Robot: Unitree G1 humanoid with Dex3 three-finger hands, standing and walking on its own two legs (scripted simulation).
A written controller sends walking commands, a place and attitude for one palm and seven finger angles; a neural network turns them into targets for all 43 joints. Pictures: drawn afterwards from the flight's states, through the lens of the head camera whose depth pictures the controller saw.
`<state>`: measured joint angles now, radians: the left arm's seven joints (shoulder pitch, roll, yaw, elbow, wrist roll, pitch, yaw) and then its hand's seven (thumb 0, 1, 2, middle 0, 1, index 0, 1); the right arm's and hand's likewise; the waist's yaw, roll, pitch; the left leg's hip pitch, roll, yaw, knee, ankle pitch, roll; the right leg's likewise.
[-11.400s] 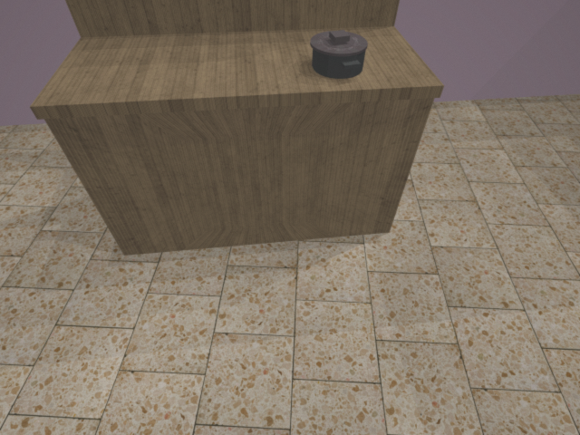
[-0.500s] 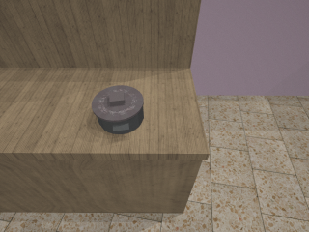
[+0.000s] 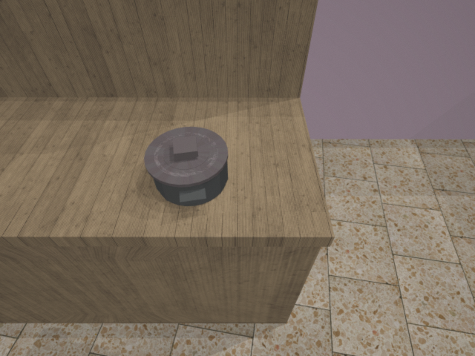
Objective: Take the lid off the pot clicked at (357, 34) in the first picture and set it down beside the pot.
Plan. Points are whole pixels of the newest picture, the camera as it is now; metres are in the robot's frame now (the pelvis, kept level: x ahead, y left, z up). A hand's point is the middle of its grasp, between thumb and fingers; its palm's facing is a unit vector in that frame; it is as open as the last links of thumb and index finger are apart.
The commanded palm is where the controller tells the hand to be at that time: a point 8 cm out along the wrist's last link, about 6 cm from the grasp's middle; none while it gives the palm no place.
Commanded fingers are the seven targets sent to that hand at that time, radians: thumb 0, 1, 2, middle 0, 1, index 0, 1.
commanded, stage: look again from close up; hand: left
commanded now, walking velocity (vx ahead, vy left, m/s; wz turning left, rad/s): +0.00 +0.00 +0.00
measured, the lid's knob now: (185, 147) +0.50 +0.14 +0.06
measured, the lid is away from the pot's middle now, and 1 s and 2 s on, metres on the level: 0.00 0.00 0.00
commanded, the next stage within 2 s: lift the closed hand beside the body in 0.98 s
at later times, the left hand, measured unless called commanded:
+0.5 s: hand out of the picture +0.02 +0.16 -0.17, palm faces +0.04 -0.98 -0.21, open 7.3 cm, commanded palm none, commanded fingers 0.00 0.90 0.90 -0.20 -0.30 -0.20 -0.30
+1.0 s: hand out of the picture +0.00 +0.15 -0.17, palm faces +0.04 -0.98 -0.19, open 7.4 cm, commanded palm none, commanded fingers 0.00 0.90 0.90 -0.20 -0.30 -0.20 -0.30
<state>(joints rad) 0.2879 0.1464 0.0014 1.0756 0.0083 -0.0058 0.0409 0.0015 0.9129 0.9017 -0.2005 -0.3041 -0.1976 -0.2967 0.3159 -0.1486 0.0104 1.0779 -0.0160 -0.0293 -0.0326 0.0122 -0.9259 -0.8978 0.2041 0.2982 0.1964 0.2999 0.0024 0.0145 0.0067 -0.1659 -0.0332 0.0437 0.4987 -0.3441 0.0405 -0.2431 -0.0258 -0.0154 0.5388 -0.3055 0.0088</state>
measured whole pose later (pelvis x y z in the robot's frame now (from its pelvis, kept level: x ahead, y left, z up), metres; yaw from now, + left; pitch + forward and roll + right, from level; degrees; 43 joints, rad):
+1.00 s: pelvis +0.00 -0.02 +0.01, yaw +0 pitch +0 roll +0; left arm 0.30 0.15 0.00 1.09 0.01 -0.01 0.04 0.00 0.91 0.90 -0.20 -0.30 -0.20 -0.30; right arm 0.29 -0.13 0.01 1.14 -0.01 -0.02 -0.03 0.00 -0.91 -0.90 0.20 0.30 0.20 0.30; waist 0.01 -0.01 0.03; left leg -0.12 0.00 0.04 0.43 -0.31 0.01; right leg -0.20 0.01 -0.03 0.48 -0.27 -0.02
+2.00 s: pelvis -0.02 +0.00 +0.00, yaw +2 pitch -3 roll -1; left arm 0.70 0.27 0.12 -0.24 -0.01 -0.01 0.08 0.01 0.90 0.90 -1.29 -1.50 -1.29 -1.49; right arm 0.23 -0.20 0.01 0.65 -0.01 -0.16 -0.05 0.01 -0.90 -0.90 0.21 0.30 0.20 0.30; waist 0.06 0.04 0.02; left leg -0.14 -0.02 0.00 0.49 -0.31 0.03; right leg -0.17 -0.02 -0.06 0.47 -0.25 0.00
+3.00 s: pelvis -0.03 -0.01 +0.01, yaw +1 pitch +0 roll +0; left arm 0.45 0.56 0.10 -0.35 0.76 0.19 0.03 0.00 0.64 1.03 -1.22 -1.22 -1.21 -1.21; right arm 0.09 -0.30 0.00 0.60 0.01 0.10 -0.02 0.01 -0.91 -0.90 0.21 0.30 0.20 0.30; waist 0.09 0.12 -0.01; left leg -0.18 -0.02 0.03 0.45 -0.27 0.03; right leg -0.23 -0.02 -0.04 0.46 -0.22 0.00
